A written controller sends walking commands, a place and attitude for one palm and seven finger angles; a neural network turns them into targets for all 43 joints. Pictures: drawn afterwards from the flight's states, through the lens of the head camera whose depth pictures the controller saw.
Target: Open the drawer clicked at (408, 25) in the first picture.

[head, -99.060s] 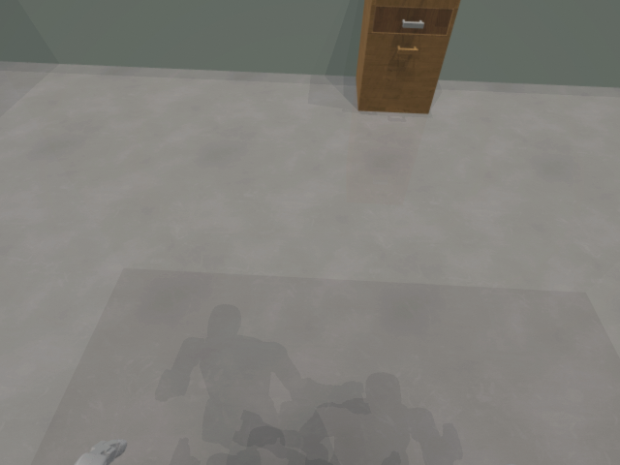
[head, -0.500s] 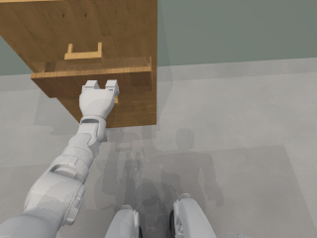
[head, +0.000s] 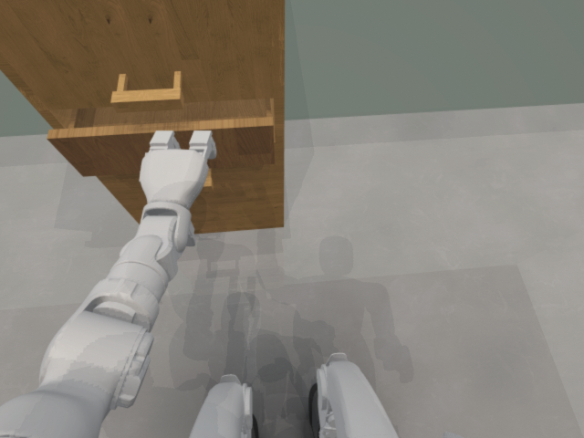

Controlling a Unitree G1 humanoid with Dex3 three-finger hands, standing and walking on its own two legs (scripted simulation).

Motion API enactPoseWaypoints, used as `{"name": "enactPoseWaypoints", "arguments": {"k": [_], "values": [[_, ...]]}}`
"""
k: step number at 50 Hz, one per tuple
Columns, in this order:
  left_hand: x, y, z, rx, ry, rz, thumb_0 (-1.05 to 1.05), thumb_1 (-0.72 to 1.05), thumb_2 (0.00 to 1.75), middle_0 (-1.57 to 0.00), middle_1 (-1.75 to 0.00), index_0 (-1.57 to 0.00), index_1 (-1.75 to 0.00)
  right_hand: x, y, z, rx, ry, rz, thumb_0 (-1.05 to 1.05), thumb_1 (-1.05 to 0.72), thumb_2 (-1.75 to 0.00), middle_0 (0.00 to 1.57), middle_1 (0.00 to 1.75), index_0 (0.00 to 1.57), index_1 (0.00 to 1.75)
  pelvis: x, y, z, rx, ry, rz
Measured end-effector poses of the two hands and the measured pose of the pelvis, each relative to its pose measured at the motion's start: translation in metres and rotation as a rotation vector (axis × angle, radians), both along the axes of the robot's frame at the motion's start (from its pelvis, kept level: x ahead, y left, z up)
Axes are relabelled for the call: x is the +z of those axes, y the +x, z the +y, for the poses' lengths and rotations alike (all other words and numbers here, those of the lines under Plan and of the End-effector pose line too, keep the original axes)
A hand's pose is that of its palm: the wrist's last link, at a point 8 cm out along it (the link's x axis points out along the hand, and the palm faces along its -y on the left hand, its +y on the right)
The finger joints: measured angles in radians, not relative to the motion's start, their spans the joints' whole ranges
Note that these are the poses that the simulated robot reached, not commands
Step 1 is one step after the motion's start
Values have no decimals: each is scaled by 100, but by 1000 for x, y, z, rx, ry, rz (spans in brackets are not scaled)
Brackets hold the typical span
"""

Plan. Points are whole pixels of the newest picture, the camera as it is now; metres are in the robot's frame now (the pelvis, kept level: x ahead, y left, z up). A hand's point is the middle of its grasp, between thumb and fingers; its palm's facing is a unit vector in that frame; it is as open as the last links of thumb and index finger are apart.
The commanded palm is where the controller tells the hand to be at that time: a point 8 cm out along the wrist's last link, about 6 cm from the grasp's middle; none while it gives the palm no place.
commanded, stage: re-aim the fingers above the handle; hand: left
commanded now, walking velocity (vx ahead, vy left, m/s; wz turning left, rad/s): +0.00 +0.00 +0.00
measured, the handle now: (171, 167) +0.58 +0.18 -0.12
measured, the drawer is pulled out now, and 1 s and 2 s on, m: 0.06 0.06 0.06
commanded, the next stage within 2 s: lower the fingers behind the handle in 1.10 s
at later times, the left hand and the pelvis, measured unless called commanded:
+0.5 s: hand (178, 182) +0.50 +0.15 -0.04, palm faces +0.07 -0.07 -1.00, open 13.8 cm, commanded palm +0.47 +0.17 -0.01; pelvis +0.00 +0.01 -0.01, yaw -1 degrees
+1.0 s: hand (164, 176) +0.51 +0.17 -0.04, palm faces +0.14 +0.01 -0.99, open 13.8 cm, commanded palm +0.46 +0.17 -0.01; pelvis +0.00 +0.01 -0.02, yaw -1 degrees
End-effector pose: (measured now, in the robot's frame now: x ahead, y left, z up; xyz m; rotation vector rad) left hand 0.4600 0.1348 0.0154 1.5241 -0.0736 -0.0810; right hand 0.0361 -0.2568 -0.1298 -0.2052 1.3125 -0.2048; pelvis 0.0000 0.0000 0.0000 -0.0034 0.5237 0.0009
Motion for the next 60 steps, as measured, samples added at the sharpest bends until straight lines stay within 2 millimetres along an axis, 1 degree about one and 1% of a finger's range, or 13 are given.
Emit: {"name": "enactPoseWaypoints", "arguments": {"k": [6,12,15,18,23,29,34,39,44,49,55,57,60], "values": [[-8,17,22,151,71,-42,0,-48,30,-31,-120,-31,-120,-8,-1,-7,-4,-5,-9,0,-91,-90,20,30,20,30,-10,-6,0,-23,4,18],[-34,2,58,236,109,133,0,-48,30,-31,-120,-31,-120,-14,-10,-5,-26,13,21,0,-91,-90,20,30,20,30,-10,-7,2,-29,10,27],[-38,-9,54,160,60,186,0,-48,30,-31,-120,-31,-120,-11,-12,-2,-22,11,36,0,-91,-90,20,30,20,30,-7,-4,3,-15,7,24],[-30,-12,35,38,17,160,0,-48,30,-32,-120,-32,-120,-7,-11,0,-11,-4,38,0,-91,-90,20,30,20,30,-5,-1,4,0,1,18],[-10,4,12,-41,-29,-14,0,-48,30,-32,-120,-32,-120,-6,-7,0,6,-25,29,0,-91,-90,21,30,20,30,-9,0,5,4,-10,22],[-10,25,38,162,72,-84,0,-48,30,-31,-120,-31,-120,-14,-8,0,-11,-4,32,0,-91,-90,20,30,20,30,-16,-6,7,-20,-7,35],[-31,8,61,248,126,126,0,-48,30,-31,-120,-31,-120,-14,-13,7,-41,37,47,0,-91,-90,20,30,20,30,-8,-5,10,-29,1,29],[-32,-14,36,79,10,226,0,-48,30,-32,-120,-31,-120,-2,-10,12,-33,22,42,0,-91,-90,20,30,20,30,2,2,10,-11,0,9],[-10,-4,7,-89,-43,35,0,-48,30,-32,-120,-32,-120,1,-5,6,1,-20,21,0,-91,-90,21,30,20,30,-3,4,8,2,-10,12],[-3,20,25,69,15,-149,0,-48,30,-32,-120,-32,-120,-11,-3,-1,4,-23,28,0,-91,-90,20,30,20,30,-16,-2,7,-12,-9,31],[-31,9,61,278,154,80,0,-48,30,-31,-120,-31,-120,-18,-6,3,-28,36,45,0,-91,-90,20,30,20,30,-10,-6,7,-26,3,33],[-37,-2,59,270,106,183,0,-48,30,-31,-120,-31,-120,-14,-6,5,-36,44,48,0,-91,-90,20,30,20,30,-4,-4,7,-23,6,25],[-34,-12,38,143,29,250,0,-48,30,-32,-120,-31,-120,-5,-4,7,-29,29,36,0,-91,-90,20,30,20,30,3,1,5,-10,6,10]]}}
